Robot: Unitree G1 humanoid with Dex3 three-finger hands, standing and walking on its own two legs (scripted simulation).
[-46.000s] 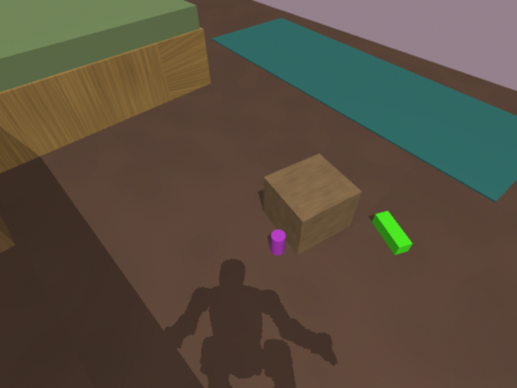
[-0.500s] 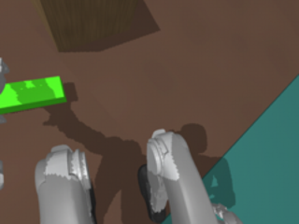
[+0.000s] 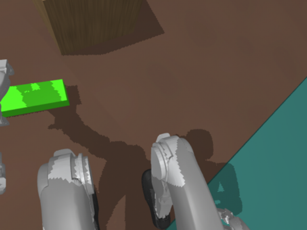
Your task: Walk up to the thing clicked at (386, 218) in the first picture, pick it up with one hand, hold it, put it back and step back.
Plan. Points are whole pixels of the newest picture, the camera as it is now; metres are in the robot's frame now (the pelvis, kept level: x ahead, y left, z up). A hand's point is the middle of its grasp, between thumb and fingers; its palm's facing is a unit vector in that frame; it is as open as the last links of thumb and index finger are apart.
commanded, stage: approach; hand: left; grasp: from above
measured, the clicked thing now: (31, 98) +0.49 +0.30 -0.30
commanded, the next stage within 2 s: close in in 0.52 s
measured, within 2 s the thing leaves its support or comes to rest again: neither
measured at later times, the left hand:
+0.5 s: hand (23, 84) +0.50 +0.28 -0.18, palm faces -0.44 -0.09 -0.89, open 14.2 cm
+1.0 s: hand (20, 95) +0.48 +0.30 -0.21, palm faces -0.45 -0.09 -0.89, open 14.0 cm
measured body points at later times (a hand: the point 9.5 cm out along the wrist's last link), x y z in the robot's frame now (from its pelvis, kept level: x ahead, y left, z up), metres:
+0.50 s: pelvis +0.00 +0.00 +0.00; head +0.27 +0.07 +0.36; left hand +0.52 +0.28 -0.13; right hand +0.02 -0.26 -0.09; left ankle +0.08 +0.12 -0.29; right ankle +0.10 -0.11 -0.29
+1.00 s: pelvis +0.00 +0.00 -0.01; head +0.26 +0.10 +0.34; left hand +0.50 +0.30 -0.16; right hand +0.07 -0.27 -0.09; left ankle +0.08 +0.12 -0.29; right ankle +0.10 -0.11 -0.29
